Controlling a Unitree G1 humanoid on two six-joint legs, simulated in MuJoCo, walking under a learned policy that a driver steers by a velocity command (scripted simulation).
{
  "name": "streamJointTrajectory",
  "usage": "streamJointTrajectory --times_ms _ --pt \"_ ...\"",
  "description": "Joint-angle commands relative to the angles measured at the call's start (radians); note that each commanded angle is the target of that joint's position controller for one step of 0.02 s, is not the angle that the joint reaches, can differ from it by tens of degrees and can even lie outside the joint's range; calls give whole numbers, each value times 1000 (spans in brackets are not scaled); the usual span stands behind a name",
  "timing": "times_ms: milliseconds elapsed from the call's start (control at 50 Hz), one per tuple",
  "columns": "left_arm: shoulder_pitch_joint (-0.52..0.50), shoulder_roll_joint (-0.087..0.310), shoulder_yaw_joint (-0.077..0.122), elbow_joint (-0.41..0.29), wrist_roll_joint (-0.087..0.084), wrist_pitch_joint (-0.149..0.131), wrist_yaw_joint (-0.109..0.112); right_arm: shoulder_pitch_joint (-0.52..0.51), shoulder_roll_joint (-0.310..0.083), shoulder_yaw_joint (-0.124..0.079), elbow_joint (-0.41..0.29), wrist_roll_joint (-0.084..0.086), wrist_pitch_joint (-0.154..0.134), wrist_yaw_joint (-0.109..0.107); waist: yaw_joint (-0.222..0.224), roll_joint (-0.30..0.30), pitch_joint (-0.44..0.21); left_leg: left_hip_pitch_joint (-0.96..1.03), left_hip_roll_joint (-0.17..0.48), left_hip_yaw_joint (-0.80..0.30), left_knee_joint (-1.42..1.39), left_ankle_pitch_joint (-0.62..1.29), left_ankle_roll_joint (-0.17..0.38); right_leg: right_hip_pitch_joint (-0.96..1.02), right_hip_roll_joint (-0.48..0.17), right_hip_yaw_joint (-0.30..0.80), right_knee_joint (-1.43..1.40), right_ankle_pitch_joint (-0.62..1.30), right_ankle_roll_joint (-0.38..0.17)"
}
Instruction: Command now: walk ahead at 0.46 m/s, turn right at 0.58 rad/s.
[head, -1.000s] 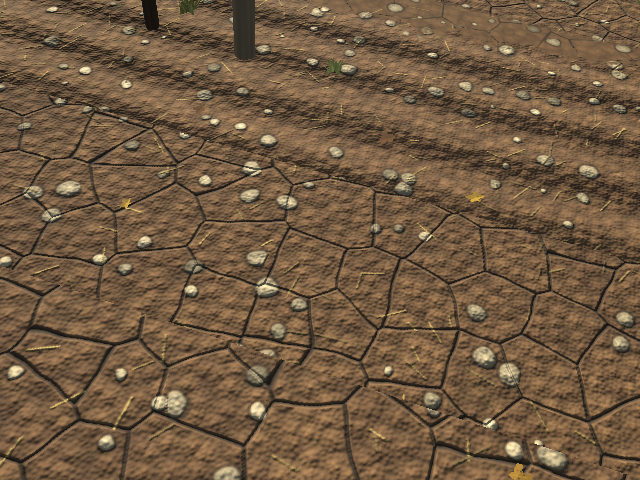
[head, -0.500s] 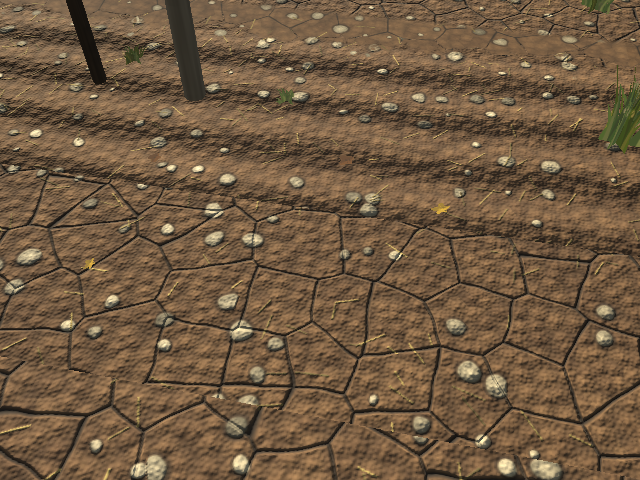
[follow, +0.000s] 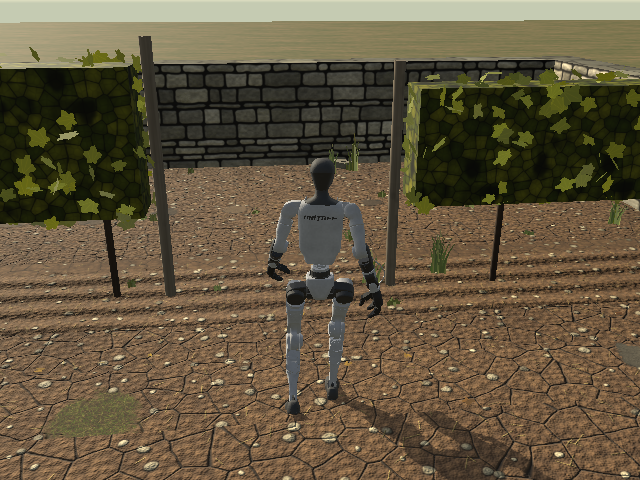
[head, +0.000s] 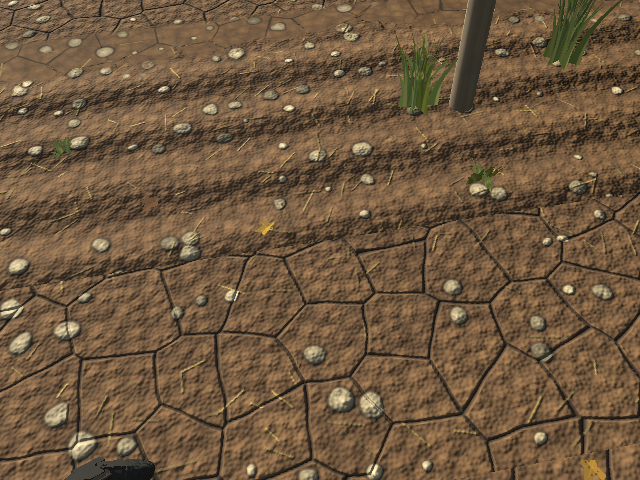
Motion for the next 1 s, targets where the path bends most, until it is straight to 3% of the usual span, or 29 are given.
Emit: streamJointTrajectory --times_ms 20,60,120,240,260,360,400,420,440,460,480,500,520,540,560,620,640,720,760,780,820,840,880,900,920,940,960,980,1000 --pt "287 184 63 52 -6 4 36 -131 -110 -15 -155 3 -50 4 130 -65 -87 -587 25 -85 170 152 22 563 -338 554 -371 131 -186" --pt "198 132 46 44 -12 -10 30 -56 -99 -15 -123 -11 -19 2 35 -75 -44 -400 50 -83 55 166 2 337 -237 402 -403 315 -144" --pt "205 133 45 73 -21 -42 27 -54 -82 -15 -106 -17 20 7 5 -68 -59 -343 25 -54 -31 228 -20 266 -187 320 -433 438 -155" --pt "305 139 45 139 -33 -53 32 -285 -35 3 -150 -12 12 18 71 -103 -25 -246 -41 -13 -327 520 -3 241 -129 231 -445 571 -70" --pt "311 159 50 140 -11 -57 35 -234 -60 -7 -111 -4 8 22 73 -119 -79 -228 -47 -19 -201 615 16 292 -172 257 -416 606 -73" --pt "370 140 38 168 10 -54 54 -298 -107 -21 -107 -23 -5 32 102 -58 21 -420 -39 -37 -209 380 90 543 -258 259 -327 741 -118" --pt "294 149 38 158 11 -56 58 -154 -114 -31 -58 -21 -1 34 21 -63 -19 -201 -96 0 -280 251 140 491 -246 177 -193 1041 -81" --pt "235 165 41 151 10 -53 61 37 -133 -44 8 -15 -1 29 -69 -60 -82 59 -133 12 -323 227 166 369 -217 146 -23 1116 -50" --pt "145 182 47 142 -1 -60 60 258 -152 -60 82 -8 -5 26 -198 -35 -120 304 -130 -9 -427 285 195 192 -177 122 263 994 -31" --pt "122 116 36 125 -4 -74 58 327 -203 -74 107 5 -10 22 -216 211 -92 434 19 -225 -581 355 296 -57 -7 44 752 193 31" --pt "200 47 16 108 12 -93 57 206 -151 -41 65 29 -27 28 -55 211 -61 450 188 -587 -623 679 355 -297 59 125 870 -321 42" --pt "249 78 12 98 17 -103 51 108 -177 -51 40 46 -30 24 12 167 -35 383 256 -761 -766 557 457 -391 -3 161 796 -263 60" --pt "173 140 25 107 14 -97 50 5 -139 -47 0 34 -35 18 36 12 40 221 262 -757 -776 449 453 -355 -68 182 703 -184 72" --pt "134 167 36 110 12 -85 48 -55 -122 -39 -16 24 -38 18 67 -69 80 89 228 -680 -773 440 422 -290 -97 172 608 -166 86" --pt "86 155 32 99 29 -69 39 -50 -147 -41 -10 24 -40 10 84 -98 79 21 187 -625 -800 447 381 -216 -111 151 482 -171 93" --pt "37 76 5 102 36 -31 11 -5 -208 -65 40 3 -47 -2 70 23 80 -74 85 -436 -834 538 322 -67 -109 49 365 103 88" --pt "-85 132 27 65 14 -42 13 37 -150 -50 62 18 -63 -10 32 -23 110 7 27 -417 -805 403 290 -208 -128 100 230 240 86" --pt "-126 37 0 55 27 -66 -19 30 -104 -40 63 18 -69 -9 -10 9 15 -84 -64 -357 -741 193 234 33 -76 38 -37 662 70" --pt "-144 27 -4 48 18 -62 -22 42 -80 -33 69 14 -61 -3 -23 34 20 -120 -80 -333 -668 146 205 132 -61 25 -113 702 69" --pt "-163 17 -9 39 18 -64 -22 70 -68 -30 74 -2 -56 -8 -45 32 30 -126 -85 -336 -607 99 190 165 -54 20 -144 720 71" --pt "-159 23 -10 40 21 -78 -10 97 -82 -36 77 -6 -46 -27 -62 32 45 -35 -88 -366 -492 77 173 176 -62 46 -248 692 98" --pt "-125 29 -6 53 25 -91 0 92 -89 -38 76 -8 -35 -42 -49 18 54 29 -100 -374 -396 107 171 176 -82 72 -346 690 108" --pt "89 48 10 132 31 -111 29 78 -98 -41 96 1 -8 -64 45 -25 19 107 -163 -308 -42 272 172 315 -140 88 -596 842 109" --pt "243 109 35 188 38 -110 42 92 -108 -47 97 21 8 -63 106 -68 -42 -42 -177 -261 206 162 160 554 -221 118 -592 904 97" --pt "390 148 49 221 32 -104 37 53 -72 -47 73 42 10 -53 160 -102 -139 -270 -238 -192 494 -267 144 801 -302 164 -398 1096 81" --pt "453 161 39 224 38 -112 15 210 -5 -31 46 89 9 -63 67 -207 -289 -568 -183 -182 649 -374 126 1165 -487 232 32 1538 63" --pt "459 135 48 216 16 -107 3 198 -32 -17 64 71 7 -75 115 -235 -366 -760 -112 -164 725 -304 133 1245 -545 315 75 1338 -19" --pt "451 89 46 201 13 -99 7 120 -50 -18 71 32 11 -73 148 -142 -344 -789 -79 -133 765 -211 129 1080 -513 316 -28 956 -50" --pt "342 118 52 169 19 -114 28 -52 -74 -28 3 2 2 -65 150 -201 -314 -817 -62 -139 637 12 114 882 -561 433 -221 364 -132"
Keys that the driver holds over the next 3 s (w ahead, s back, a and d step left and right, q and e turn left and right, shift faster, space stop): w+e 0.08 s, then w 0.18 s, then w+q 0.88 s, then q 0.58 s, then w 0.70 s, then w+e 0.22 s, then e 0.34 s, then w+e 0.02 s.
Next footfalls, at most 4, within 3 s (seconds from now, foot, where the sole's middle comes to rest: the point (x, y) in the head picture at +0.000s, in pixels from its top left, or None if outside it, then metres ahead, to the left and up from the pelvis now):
0.44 left None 0.32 0.06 -0.75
0.92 right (378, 399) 0.67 -0.13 -0.91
1.30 left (276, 328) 0.89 0.11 -0.91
1.90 right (337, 300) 0.96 -0.06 -0.91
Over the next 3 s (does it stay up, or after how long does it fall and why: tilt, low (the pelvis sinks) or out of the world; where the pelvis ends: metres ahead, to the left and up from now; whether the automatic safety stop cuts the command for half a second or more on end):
stays up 1.20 0.30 -0.15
